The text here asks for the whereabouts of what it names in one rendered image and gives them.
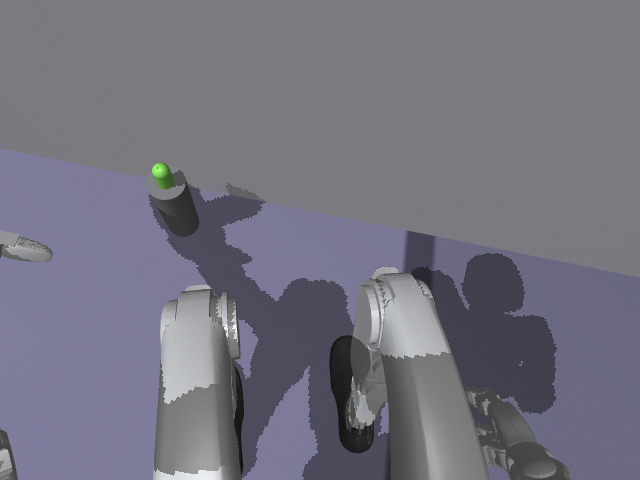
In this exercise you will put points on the right robot foot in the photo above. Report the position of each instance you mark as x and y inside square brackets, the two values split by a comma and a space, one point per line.
[354, 440]

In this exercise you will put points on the left robot arm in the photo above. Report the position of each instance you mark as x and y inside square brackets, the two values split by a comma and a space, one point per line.
[7, 463]

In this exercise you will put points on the right robot hand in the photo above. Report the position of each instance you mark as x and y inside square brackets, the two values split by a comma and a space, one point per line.
[507, 426]

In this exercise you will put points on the right robot arm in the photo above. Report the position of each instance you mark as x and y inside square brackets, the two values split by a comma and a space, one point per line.
[532, 461]

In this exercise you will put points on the bottle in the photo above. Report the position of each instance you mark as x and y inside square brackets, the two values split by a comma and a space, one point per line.
[169, 190]

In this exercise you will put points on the left robot hand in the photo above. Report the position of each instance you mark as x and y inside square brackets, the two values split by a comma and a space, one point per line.
[14, 247]

